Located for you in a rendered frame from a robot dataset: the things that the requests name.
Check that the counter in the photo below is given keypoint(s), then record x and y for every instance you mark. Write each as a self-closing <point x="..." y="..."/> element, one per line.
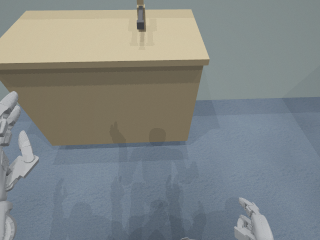
<point x="88" y="77"/>

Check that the left robot hand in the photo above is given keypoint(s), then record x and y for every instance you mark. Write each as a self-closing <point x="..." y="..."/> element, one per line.
<point x="22" y="165"/>

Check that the robot left forearm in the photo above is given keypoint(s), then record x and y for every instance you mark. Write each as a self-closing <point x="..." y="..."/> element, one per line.
<point x="8" y="225"/>

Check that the tap lever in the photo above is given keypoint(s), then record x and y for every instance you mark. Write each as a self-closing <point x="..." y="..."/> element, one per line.
<point x="140" y="21"/>

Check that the right robot hand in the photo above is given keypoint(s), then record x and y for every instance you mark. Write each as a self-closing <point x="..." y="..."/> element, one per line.
<point x="255" y="229"/>

